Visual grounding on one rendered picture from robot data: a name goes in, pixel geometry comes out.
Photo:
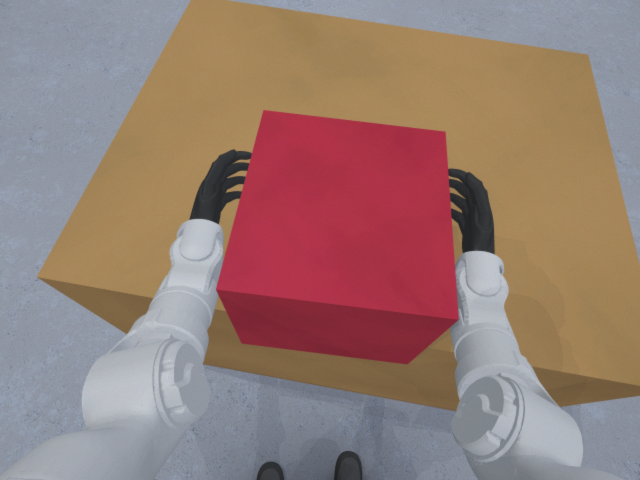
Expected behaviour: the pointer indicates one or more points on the left robot forearm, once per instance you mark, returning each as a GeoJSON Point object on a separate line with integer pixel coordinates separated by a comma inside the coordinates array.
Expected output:
{"type": "Point", "coordinates": [184, 304]}

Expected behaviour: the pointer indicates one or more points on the robot left hand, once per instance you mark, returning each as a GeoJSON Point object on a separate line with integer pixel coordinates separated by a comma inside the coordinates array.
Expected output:
{"type": "Point", "coordinates": [211, 197]}

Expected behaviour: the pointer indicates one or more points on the right robot forearm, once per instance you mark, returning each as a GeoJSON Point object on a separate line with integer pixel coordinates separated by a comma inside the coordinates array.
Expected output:
{"type": "Point", "coordinates": [483, 341]}

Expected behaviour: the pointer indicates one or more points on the right robot foot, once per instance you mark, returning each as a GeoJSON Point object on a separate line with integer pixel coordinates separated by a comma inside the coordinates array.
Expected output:
{"type": "Point", "coordinates": [348, 467]}

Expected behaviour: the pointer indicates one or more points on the pedestal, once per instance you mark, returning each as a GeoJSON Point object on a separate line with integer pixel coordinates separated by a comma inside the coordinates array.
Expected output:
{"type": "Point", "coordinates": [524, 120]}

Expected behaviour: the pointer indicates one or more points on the robot left upper arm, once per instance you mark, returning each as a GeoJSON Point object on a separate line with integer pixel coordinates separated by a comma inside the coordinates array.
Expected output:
{"type": "Point", "coordinates": [138, 404]}

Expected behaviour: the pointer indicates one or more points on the carton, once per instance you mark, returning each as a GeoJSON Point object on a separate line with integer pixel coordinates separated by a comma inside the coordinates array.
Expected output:
{"type": "Point", "coordinates": [342, 242]}

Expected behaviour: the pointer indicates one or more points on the robot right hand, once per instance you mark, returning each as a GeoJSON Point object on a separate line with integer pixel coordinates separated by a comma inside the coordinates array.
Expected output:
{"type": "Point", "coordinates": [476, 220]}

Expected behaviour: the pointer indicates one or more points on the robot right upper arm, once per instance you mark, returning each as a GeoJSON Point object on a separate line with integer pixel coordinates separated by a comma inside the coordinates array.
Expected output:
{"type": "Point", "coordinates": [508, 432]}

